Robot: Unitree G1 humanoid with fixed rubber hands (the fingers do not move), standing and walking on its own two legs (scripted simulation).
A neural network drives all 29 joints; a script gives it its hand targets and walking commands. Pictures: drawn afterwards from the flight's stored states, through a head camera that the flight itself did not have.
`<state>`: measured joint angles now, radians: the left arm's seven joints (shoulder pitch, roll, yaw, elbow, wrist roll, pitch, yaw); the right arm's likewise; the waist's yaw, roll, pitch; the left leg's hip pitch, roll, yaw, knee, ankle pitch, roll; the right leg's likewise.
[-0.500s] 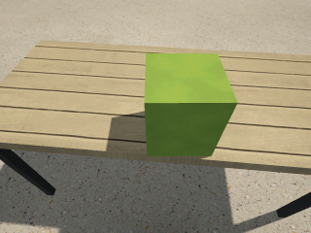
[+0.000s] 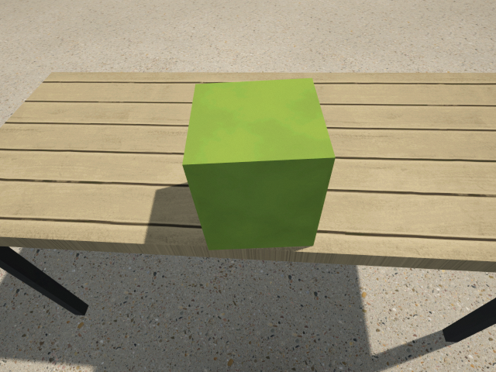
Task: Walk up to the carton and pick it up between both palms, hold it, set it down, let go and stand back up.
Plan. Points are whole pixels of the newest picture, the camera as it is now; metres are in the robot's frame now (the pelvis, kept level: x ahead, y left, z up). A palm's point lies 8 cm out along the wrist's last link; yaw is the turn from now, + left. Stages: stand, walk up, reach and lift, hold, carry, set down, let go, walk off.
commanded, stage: walk up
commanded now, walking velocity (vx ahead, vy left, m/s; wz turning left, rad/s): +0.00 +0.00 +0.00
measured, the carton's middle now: (257, 169) +0.45 +0.00 +0.05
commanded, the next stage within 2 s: stand in 0.34 s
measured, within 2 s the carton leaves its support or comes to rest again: neither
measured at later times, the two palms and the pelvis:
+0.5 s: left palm out of the picture -0.02 +0.19 -0.14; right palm out of the picture -0.02 -0.20 -0.15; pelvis +0.01 -0.01 +0.01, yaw +0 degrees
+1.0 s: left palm out of the picture +0.11 +0.19 -0.09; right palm out of the picture +0.12 -0.20 -0.10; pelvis -0.03 -0.01 -0.01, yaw +0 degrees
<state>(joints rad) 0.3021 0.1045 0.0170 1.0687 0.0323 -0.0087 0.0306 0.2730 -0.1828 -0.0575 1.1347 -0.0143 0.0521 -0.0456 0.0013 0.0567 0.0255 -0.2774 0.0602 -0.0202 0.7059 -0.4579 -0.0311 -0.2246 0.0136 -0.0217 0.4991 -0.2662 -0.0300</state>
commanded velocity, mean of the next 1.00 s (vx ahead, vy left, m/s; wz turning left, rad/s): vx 0.00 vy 0.00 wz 0.00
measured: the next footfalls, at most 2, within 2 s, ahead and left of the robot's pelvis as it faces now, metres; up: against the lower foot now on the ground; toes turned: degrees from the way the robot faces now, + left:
left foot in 0.12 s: +0.02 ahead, +0.12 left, +0.00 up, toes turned +0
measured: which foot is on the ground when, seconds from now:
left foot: up 0.00-0.10, down 0.12-1.00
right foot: down 0.00-1.00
